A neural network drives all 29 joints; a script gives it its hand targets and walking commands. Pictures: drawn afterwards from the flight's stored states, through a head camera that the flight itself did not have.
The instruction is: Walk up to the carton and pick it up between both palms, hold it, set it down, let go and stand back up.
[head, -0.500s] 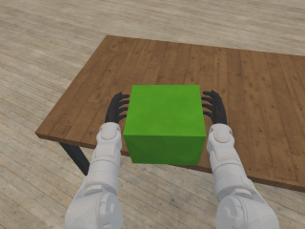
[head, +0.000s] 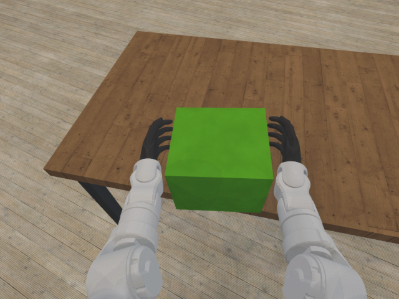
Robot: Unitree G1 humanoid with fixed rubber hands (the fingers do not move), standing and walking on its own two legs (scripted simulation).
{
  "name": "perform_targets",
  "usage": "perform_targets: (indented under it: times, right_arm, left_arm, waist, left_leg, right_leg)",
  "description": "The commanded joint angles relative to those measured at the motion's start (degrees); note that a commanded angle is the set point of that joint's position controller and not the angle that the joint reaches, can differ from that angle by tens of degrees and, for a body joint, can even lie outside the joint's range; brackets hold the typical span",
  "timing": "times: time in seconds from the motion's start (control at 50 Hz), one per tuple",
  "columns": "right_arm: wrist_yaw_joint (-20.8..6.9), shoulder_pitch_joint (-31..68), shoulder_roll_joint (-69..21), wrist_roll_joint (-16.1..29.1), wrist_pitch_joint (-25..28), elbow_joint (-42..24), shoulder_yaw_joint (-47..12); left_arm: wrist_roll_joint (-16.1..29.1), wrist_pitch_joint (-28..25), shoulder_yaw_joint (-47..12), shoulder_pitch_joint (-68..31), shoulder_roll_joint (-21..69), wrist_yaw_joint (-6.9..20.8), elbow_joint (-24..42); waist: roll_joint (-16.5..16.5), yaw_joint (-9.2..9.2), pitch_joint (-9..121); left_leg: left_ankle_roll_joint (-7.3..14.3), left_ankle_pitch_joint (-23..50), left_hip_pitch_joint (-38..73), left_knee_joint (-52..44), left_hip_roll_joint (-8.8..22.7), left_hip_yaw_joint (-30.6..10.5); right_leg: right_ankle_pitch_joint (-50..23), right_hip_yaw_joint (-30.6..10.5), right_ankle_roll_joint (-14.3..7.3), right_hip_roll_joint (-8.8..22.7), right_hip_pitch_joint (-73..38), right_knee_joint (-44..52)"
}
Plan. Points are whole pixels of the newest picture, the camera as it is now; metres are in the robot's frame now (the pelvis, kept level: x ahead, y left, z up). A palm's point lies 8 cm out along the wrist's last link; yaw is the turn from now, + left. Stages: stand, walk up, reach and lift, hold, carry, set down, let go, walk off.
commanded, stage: set down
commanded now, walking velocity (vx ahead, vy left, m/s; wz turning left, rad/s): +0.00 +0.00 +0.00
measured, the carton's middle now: (218, 160) +0.42 -0.03 +0.00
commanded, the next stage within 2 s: none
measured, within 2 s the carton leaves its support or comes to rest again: neither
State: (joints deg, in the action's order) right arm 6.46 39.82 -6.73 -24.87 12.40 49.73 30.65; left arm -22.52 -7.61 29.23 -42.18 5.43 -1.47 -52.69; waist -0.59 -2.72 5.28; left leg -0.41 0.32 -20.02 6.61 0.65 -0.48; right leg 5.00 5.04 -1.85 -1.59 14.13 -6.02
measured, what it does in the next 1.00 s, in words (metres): stands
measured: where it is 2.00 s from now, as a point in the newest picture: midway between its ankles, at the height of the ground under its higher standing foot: outside the picture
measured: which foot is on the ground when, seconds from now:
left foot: down 0.00-1.00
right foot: down 0.00-1.00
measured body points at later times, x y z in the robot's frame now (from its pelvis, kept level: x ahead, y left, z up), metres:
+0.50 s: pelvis -0.01 +0.00 +0.00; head +0.08 -0.01 +0.44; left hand +0.43 +0.12 +0.04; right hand +0.41 -0.17 +0.04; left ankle +0.02 +0.12 -0.75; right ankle -0.04 -0.09 -0.75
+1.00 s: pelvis -0.01 +0.00 +0.00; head +0.09 +0.00 +0.44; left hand +0.43 +0.11 +0.04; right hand +0.40 -0.17 +0.04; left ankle +0.02 +0.12 -0.75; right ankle -0.04 -0.09 -0.75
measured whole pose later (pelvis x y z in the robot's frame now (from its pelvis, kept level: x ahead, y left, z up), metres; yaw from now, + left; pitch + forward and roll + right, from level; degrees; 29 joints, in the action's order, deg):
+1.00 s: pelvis -0.01 +0.00 +0.00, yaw -1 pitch +14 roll +0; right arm 2.7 41.2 -10.8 -33.9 12.4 42.6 38.8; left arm -29.5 -10.6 36.9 -44.5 8.6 1.4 -48.5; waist 0.1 -1.8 1.9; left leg -0.8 1.9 -20.7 5.2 1.3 -0.1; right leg 4.3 4.6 -2.2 -2.1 15.8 -6.4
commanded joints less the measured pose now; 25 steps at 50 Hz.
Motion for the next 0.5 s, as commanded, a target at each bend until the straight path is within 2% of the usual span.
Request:
perform_targets:
  times: [0.0,0.2,0.48]
  right_arm:
    - [-7.26,30.85,-28.89,-3.32,2.81,-1.6,-16.59]
    - [-7.93,29.46,-28.29,-6.54,2.52,-1.84,-12.88]
    - [-7.82,28.01,-28.2,-8.96,2.79,-2.89,-10.7]
  left_arm:
    - [-1.45,-4.0,-15.2,-34.15,26.33,4.28,3.94]
    - [-3.41,-3.99,-12.28,-32.26,24.87,4.32,2.8]
    - [-5.44,-4.27,-8.49,-29.93,23.01,5.28,1.74]
  waist:
    - [0.05,-0.03,38.78]
    - [-0.01,0.3,36.42]
    - [1.87,1.06,33.01]
  left_leg:
    - [0.95,13.78,17.51,4.35,-0.4,-1.63]
    - [0.66,10.95,17.36,3.61,-0.32,-1.27]
    - [1.76,8.5,13.38,1.98,-0.58,-0.64]
  right_leg:
    - [-36.8,-0.67,4.2,-0.14,-14.86,-7.28]
    - [-31.64,-0.52,4.02,0.03,-12.51,-6.03]
    - [-32.43,-1.25,4.94,0.52,-14.91,-6.58]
